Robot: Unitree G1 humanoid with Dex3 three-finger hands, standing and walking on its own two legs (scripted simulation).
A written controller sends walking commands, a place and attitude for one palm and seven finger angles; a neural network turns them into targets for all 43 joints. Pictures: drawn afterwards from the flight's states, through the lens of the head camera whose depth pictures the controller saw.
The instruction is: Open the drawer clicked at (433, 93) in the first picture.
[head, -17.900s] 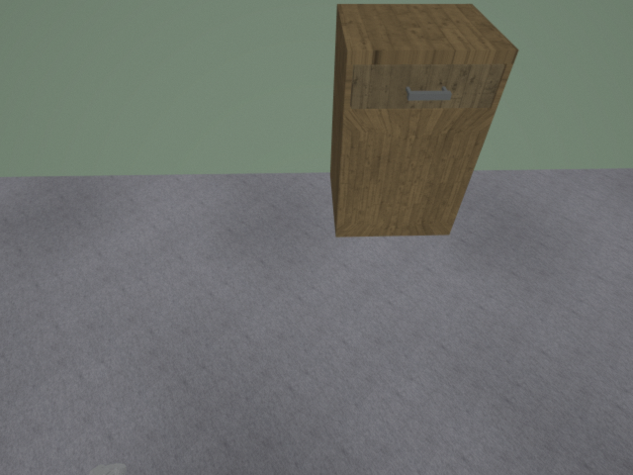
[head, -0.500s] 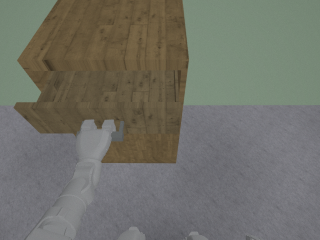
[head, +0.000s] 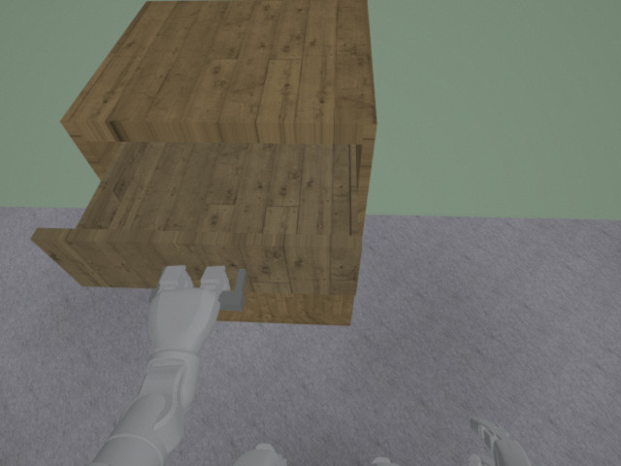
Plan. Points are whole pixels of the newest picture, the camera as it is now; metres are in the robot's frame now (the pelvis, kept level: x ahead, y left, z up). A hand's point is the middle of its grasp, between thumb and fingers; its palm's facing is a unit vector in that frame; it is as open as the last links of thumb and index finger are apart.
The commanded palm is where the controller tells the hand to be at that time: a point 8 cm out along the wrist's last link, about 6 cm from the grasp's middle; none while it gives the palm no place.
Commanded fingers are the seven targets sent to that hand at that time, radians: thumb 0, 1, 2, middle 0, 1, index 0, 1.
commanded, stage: pull the drawer open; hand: left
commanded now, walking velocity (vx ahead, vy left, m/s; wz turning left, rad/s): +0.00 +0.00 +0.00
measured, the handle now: (200, 287) +0.36 +0.19 -0.02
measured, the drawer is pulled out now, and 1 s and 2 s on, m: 0.20 0.30 0.29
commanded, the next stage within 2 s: open the thumb to release the handle in 0.90 s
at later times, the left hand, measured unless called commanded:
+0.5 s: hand (188, 374) +0.25 +0.18 -0.04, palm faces +0.00 -0.09 -1.00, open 5.6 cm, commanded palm +0.21 +0.18 +0.01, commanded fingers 0.00 0.90 0.90 -0.40 -1.35 -0.40 -1.35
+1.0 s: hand (182, 403) +0.21 +0.18 -0.04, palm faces -0.01 -0.12 -0.99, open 5.7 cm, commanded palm +0.19 +0.19 +0.01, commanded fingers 0.00 0.83 0.87 -0.40 -1.34 -0.40 -1.34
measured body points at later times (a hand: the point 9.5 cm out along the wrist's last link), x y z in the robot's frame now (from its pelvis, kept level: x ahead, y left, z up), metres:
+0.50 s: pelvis +0.01 +0.00 -0.01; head +0.06 -0.03 +0.44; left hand +0.24 +0.19 +0.01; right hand +0.19 -0.24 -0.12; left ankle +0.02 +0.12 -0.68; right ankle -0.01 -0.10 -0.68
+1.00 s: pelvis +0.00 -0.02 -0.02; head +0.05 -0.04 +0.43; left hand +0.20 +0.18 +0.02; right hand +0.20 -0.24 -0.12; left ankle +0.02 +0.12 -0.68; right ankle -0.01 -0.10 -0.68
